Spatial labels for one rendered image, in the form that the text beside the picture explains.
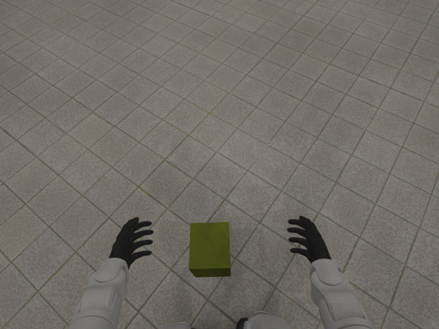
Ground left robot forearm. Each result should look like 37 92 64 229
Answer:
68 258 129 329

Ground carton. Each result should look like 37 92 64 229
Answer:
189 222 230 278

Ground left robot hand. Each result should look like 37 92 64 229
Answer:
109 217 154 270

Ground right robot thigh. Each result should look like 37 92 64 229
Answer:
244 314 292 329

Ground right robot forearm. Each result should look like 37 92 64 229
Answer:
309 258 374 329

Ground right robot hand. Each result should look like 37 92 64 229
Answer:
287 216 331 263

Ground robot right shin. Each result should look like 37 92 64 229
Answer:
251 311 267 319

